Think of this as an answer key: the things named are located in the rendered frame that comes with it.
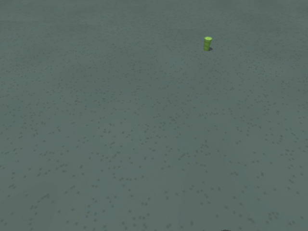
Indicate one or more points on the cup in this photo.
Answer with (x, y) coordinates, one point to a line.
(207, 43)

